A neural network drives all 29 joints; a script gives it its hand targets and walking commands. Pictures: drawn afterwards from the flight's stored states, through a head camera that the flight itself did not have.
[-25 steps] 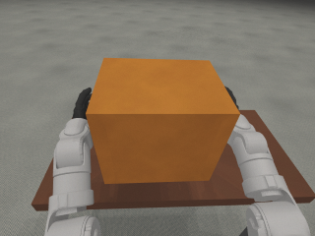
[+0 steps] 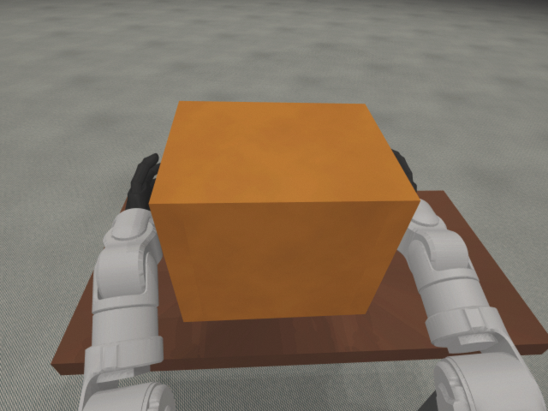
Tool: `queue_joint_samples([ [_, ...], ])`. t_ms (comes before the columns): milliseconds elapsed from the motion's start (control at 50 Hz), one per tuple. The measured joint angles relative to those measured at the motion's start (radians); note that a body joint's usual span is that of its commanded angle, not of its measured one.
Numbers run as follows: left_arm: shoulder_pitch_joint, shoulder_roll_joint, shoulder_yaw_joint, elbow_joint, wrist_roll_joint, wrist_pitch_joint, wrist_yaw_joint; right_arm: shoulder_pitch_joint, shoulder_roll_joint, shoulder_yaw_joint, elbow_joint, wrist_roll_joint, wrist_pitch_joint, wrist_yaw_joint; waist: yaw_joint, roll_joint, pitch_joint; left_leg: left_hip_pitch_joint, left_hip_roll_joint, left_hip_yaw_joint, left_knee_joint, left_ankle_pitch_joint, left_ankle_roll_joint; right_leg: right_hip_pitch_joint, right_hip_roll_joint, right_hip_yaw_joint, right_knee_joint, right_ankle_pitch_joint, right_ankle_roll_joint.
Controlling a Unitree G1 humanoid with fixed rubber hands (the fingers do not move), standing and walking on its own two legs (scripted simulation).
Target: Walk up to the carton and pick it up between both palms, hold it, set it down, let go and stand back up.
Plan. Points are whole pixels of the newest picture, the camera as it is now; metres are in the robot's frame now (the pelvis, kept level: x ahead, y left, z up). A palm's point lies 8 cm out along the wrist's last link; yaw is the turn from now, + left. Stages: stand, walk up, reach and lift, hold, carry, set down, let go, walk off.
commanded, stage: hold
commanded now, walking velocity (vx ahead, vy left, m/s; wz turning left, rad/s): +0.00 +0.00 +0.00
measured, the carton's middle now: (275, 211) +0.37 +0.00 +0.16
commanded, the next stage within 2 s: none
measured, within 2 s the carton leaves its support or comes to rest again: neither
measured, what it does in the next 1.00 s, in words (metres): stands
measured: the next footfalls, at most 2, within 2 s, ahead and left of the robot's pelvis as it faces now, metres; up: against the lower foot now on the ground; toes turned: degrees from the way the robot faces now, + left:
none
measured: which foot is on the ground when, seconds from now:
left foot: down 0.00-1.00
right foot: down 0.00-1.00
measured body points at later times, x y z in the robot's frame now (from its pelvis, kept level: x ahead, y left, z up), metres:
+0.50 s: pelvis +0.00 +0.00 +0.00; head -0.04 +0.02 +0.45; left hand +0.37 +0.18 +0.18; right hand +0.37 -0.18 +0.18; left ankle +0.02 +0.11 -0.75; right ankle +0.00 -0.11 -0.75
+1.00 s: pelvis +0.00 +0.00 +0.00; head -0.04 +0.02 +0.45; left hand +0.38 +0.18 +0.18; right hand +0.38 -0.18 +0.18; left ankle +0.02 +0.11 -0.75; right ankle +0.00 -0.11 -0.75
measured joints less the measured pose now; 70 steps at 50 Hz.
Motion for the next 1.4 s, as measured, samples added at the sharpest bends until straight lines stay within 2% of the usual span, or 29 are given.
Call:
queue_joint_samples([
  [320, 0.017, -0.004, 0.004, -0.037, 0.0, 0.014, -0.009, 0.021, 0.01, -0.007, -0.05, -0.006, 0.023, -0.004, 0.0, 0.002, 0.011, 0.014, 0.0, -0.001, -0.002, -0.001, -0.001, 0.011, 0.001, 0.002, 0.004, -0.004, -0.001],
  [820, -0.052, 0.011, 0.017, 0.082, 0.003, -0.018, -0.011, -0.033, 0.018, -0.031, 0.056, -0.036, -0.011, 0.008, 0.008, -0.004, -0.009, -0.011, -0.003, -0.002, -0.009, 0.016, 0.0, -0.018, -0.001, 0.004, 0.007, 0.008, -0.001],
  [1400, -0.009, 0.0, 0.006, 0.016, -0.002, -0.008, -0.004, 0.001, 0.01, -0.013, -0.001, -0.014, -0.002, 0.002, 0.002, 0.002, 0.002, 0.002, -0.003, -0.004, 0.0, 0.001, 0.0, 0.0, 0.002, 0.007, 0.004, -0.001, 0.0],
])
